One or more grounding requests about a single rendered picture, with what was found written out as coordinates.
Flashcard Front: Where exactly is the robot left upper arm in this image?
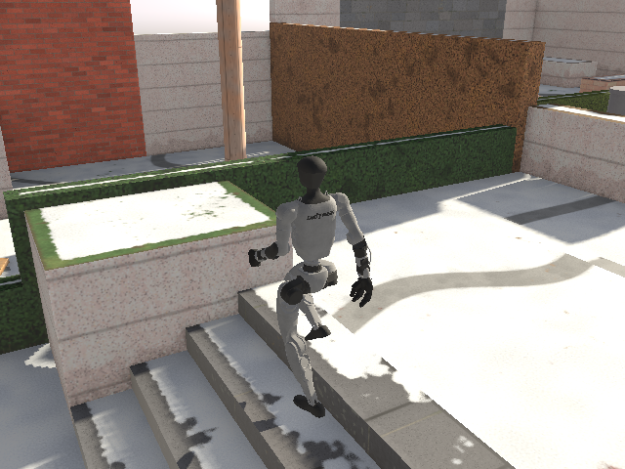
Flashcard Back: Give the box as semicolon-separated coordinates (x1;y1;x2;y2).
275;201;299;256

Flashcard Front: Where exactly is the right robot hand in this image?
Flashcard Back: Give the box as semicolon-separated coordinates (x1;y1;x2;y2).
350;277;373;308

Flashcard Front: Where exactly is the left robot thigh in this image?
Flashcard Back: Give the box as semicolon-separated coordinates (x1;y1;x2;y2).
276;277;307;356

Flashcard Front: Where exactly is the left robot hand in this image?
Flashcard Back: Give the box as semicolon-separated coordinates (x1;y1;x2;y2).
248;249;261;267

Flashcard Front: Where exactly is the robot right upper arm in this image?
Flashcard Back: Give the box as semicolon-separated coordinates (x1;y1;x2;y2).
329;192;364;245

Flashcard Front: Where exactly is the right robot forearm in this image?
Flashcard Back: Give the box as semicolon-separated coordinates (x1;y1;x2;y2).
353;236;370;278

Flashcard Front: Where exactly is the left robot forearm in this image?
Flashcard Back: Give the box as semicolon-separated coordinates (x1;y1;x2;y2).
254;242;279;262

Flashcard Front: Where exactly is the right robot shin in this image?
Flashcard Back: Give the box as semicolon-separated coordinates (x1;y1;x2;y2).
298;293;322;330

